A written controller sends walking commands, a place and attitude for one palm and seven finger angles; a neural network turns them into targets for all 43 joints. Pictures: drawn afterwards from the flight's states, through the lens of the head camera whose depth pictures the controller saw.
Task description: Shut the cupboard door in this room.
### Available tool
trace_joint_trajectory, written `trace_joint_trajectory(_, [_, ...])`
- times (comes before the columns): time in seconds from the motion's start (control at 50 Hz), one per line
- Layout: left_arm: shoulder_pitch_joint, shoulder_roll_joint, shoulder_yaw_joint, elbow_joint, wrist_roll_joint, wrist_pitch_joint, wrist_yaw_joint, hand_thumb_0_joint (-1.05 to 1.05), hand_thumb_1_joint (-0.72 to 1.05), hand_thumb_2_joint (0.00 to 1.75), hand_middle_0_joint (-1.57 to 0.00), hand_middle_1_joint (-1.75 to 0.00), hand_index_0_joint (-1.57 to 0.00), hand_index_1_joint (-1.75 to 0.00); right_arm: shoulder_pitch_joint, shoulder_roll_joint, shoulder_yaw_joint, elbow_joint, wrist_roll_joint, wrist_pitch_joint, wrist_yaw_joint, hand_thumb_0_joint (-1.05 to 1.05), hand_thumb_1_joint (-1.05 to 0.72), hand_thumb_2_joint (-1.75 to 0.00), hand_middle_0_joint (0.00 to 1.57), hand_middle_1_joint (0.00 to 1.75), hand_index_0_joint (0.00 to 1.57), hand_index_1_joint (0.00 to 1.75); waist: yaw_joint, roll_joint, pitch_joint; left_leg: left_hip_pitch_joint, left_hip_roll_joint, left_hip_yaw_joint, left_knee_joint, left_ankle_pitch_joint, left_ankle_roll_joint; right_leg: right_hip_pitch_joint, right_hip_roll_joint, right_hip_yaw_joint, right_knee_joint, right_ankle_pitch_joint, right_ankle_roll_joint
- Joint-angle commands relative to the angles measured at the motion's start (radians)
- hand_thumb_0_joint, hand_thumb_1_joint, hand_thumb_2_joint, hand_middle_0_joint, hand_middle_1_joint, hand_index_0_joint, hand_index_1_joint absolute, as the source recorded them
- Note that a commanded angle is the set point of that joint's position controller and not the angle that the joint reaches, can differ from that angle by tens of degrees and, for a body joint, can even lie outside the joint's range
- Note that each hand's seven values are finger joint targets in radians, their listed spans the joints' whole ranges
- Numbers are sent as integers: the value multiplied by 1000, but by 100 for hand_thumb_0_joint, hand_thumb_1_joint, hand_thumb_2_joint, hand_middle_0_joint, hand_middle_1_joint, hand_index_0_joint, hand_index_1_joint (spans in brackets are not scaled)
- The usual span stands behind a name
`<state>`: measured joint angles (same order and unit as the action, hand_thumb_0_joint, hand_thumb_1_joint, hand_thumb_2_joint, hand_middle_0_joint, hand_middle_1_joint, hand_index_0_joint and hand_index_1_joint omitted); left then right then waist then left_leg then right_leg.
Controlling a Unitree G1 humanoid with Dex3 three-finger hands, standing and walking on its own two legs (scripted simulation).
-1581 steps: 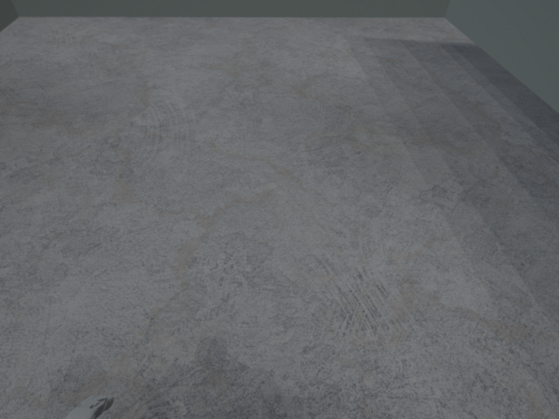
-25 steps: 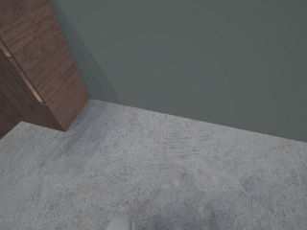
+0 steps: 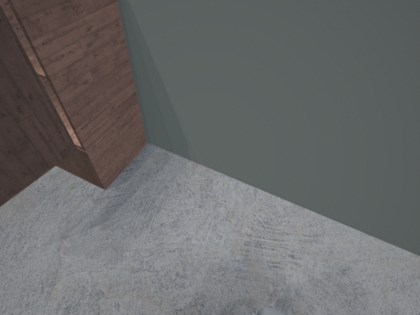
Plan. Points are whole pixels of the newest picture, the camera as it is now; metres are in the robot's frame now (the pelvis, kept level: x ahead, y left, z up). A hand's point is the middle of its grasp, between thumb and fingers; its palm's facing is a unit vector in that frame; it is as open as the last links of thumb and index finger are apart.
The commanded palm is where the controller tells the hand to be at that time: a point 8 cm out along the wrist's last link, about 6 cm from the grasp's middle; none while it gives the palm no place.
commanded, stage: walk to a spot facing it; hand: left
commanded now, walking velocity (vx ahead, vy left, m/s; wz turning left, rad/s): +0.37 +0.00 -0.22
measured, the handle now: out of the picture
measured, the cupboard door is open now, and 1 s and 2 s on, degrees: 83 83 83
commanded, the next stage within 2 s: turn to face it in 0.20 s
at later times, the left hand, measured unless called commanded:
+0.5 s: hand (181, 235) +0.32 +0.10 -0.17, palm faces -0.06 -0.98 -0.19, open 7.3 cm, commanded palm none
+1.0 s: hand (138, 260) +0.26 +0.20 -0.19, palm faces +0.31 -0.93 -0.21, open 7.4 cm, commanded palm none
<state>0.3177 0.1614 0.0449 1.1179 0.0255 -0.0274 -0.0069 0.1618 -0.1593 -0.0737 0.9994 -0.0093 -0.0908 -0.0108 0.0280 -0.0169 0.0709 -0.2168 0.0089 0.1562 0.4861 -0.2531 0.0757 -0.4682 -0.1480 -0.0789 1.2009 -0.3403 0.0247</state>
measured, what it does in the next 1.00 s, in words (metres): walks ahead, turning left: right foot, then left foot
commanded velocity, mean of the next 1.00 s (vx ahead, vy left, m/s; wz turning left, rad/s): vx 0.08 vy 0.00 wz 0.35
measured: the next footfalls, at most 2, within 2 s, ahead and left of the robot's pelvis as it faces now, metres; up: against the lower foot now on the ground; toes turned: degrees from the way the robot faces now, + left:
right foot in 0.38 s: +0.32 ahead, -0.16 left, +0.00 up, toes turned -12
left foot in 0.88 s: +0.29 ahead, +0.08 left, +0.00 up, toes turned +19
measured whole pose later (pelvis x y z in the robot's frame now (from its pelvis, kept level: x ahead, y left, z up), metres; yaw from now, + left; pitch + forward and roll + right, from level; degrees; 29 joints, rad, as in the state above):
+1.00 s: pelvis +0.26 -0.02 -0.01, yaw +15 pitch +1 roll -2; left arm 0.19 0.25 0.08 0.99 0.02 0.06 0.01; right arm 0.14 -0.20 -0.06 0.93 -0.02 0.01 0.01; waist 0.01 -0.04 0.08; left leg -0.32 0.03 0.07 0.61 -0.31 0.04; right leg -0.45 -0.12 -0.13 1.08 -0.50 0.08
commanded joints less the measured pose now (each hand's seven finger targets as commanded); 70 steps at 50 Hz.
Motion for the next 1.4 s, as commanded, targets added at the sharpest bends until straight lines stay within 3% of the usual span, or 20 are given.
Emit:
trace_joint_trajectory(0.0, [27, 16, 20, -73, 8, 8, -4, 0, 90, 90, -20, -30, -20, -30, 169, -86, -2, 26, -7, -2, -6, 0, -90, -90, 20, 30, 20, 30, -14, 100, 7, 56, 260, -188, -324, 192, 49, -146, -21, 39, -2, 146, 18])
trace_joint_trajectory(0.16, [-194, 45, 19, -172, -2, 17, -19, 0, 90, 90, -20, -30, -20, -30, 264, -100, 3, 64, -11, -7, -18, 0, -90, -90, 20, 30, 20, 30, -45, 105, 68, 230, 273, -95, -296, 479, 54, -279, 7, 12, -263, 232, 10])
trace_joint_trajectory(0.24, [-254, 37, 9, -199, -9, 7, -21, 0, 90, 90, -20, -30, -20, -30, 288, -127, -1, 91, -17, 2, -20, 0, -90, -90, 20, 30, 20, 30, -58, 119, 67, 283, 284, -28, -233, 671, 44, -150, 56, -41, -498, 192, -34])
trace_joint_trajectory(0.32, [6, 86, 16, -120, 0, -24, -5, 0, 90, 90, -20, -30, -20, -30, 264, -146, 4, 105, -6, 14, -22, 0, -90, -90, 20, 30, 20, 30, 57, 87, -67, 215, 240, -23, 104, 885, -3, 263, 129, -80, -673, 266, -68])
trace_joint_trajectory(0.34, [135, 155, 32, -77, 6, -41, 4, 0, 90, 90, -20, -30, -20, -30, 263, -122, 8, 102, 5, 14, -15, 0, -90, -90, 20, 30, 20, 30, 111, -14, -164, 47, 173, -10, 337, 647, -39, 517, 16, 15, -683, 528, -94])
trace_joint_trajectory(0.36, [224, 256, 55, -57, 4, -52, 16, 0, 90, 90, -20, -30, -20, -30, 331, -62, 16, 83, 20, 18, -8, 0, -90, -90, 20, 30, 20, 30, 102, -246, -297, -209, -8, -16, 675, -178, -81, 738, -300, 389, -695, 962, -214])
trace_joint_trajectory(0.38, [194, 278, 47, -60, -21, -46, 20, 0, 90, 90, -20, -30, -20, -30, 319, -78, 15, 78, 25, 37, -18, 0, -90, -90, 20, 30, 20, 30, 75, -172, -330, -172, 2, -168, 817, -354, -72, 621, -371, 392, -774, 999, -275])
trace_joint_trajectory(0.42, [-4, 202, 28, -114, -19, -40, 25, 0, 90, 90, -20, -30, -20, -30, 264, -39, 15, 87, 15, 61, -7, 0, -90, -90, 20, 30, 20, 30, 28, -94, -146, -228, 64, -190, 868, -227, -79, 382, -297, 276, -868, 628, -214])
trace_joint_trajectory(0.5, [-136, 125, 12, -151, -15, -33, 34, 0, 90, 90, -20, -30, -20, -30, 256, -26, 11, 83, 0, 108, 4, 0, -90, -90, 20, 30, 20, 30, -54, -66, -83, -196, 99, -173, 757, -111, -114, 174, -219, 39, -928, 483, -136])
trace_joint_trajectory(0.74, [-112, 199, 52, -178, 2, 12, 37, 0, 90, 90, -20, -30, -20, -30, 24, -70, -3, -61, -5, 127, 34, 0, -90, -90, 20, 30, 20, 30, -9, -140, -43, -231, 97, -64, 352, -144, -137, 278, -263, -83, -882, 272, -149])
trace_joint_trajectory(0.82, [-96, 220, 64, -188, -5, 27, 32, 0, 90, 90, -20, -30, -20, -30, 66, -118, -14, -80, -10, 111, 35, 0, -90, -90, 20, 30, 20, 30, -42, -21, -109, -23, 68, -45, 44, 13, -117, 255, -239, -145, -651, 267, -79])
trace_joint_trajectory(0.84, [-90, 194, 60, -205, -12, 36, 27, 0, 90, 90, -20, -30, -20, -30, 121, -187, -31, -77, -12, 104, 33, 0, -90, -90, 20, 30, 20, 30, -72, 168, -138, 93, 155, -205, -74, 172, -70, 133, -151, -185, -481, 115, -15])
trace_joint_trajectory(0.86, [-134, 125, 41, -256, -16, 41, 20, 0, 90, 90, -20, -30, -20, -30, 177, -292, -53, -82, -15, 100, 25, 0, -90, -90, 20, 30, 20, 30, -106, 448, -110, 153, 392, -532, -163, 493, 41, -107, -8, -173, -242, -331, 69])
trace_joint_trajectory(0.88, [-195, 143, 38, -284, -8, 47, 24, 0, 90, 90, -20, -30, -20, -30, 208, -312, -54, -66, -15, 107, 16, 0, -90, -90, 20, 30, 20, 30, -124, 322, -136, 151, 449, -555, -159, 559, 126, -126, 9, -48, -111, -345, 56])
trace_joint_trajectory(1.0, [-143, 152, 49, -226, -12, 52, 13, 0, 90, 90, -20, -30, -20, -30, 45, -238, -28, -114, -7, 86, -7, 0, -90, -90, 20, 30, 20, 30, -36, 129, -156, 160, 230, -327, -113, 587, 58, -117, 32, 48, -30, -39, 75])
trace_joint_trajectory(1.2, [-244, 156, 37, -286, -23, 55, 30, 0, 90, 90, -20, -30, -20, -30, 106, -250, -45, -96, -15, 102, -2, 0, -90, -90, 20, 30, 20, 30, -75, 152, -119, 159, 227, -474, -104, 574, 105, -62, 64, 80, -263, -111, 92])
trace_joint_trajectory(1.32, [-133, 170, 35, -279, -31, 35, 33, 0, 90, 90, -20, -30, -20, -30, 12, -252, -54, -124, -9, 116, 5, 0, -90, -90, 20, 30, 20, 30, -13, 155, -155, -33, 145, -509, -4, 480, 43, 280, 118, 43, -699, 69, 63])
trace_joint_trajectory(1.34, [-90, 203, 42, -270, -27, 25, 36, 0, 90, 90, -20, -30, -20, -30, 13, -227, -49, -133, -1, 115, 8, 0, -90, -90, 20, 30, 20, 30, 8, 79, -176, -142, 90, -482, 67, 316, -8, 431, 59, 89, -842, 174, 49])
trace_joint_trajectory(1.36, [-62, 303, 59, -269, -8, 14, 45, 0, 90, 90, -20, -30, -20, -30, 28, -157, -40, -146, 10, 112, 16, 0, -90, -90, 20, 30, 20, 30, 21, -197, -212, -327, -38, -314, 271, -47, -90, 588, -207, 321, -912, 273, -35])
trace_joint_trajectory(1.38, [-58, 333, 59, -278, -8, 18, 45, 0, 90, 90, -20, -30, -20, -30, -6, -174, -44, -165, 1, 118, 15, 0, -90, -90, 20, 30, 20, 30, 26, -255, -163, -357, -84, -227, 481, -362, -121, 457, -374, 432, -904, 425, -144])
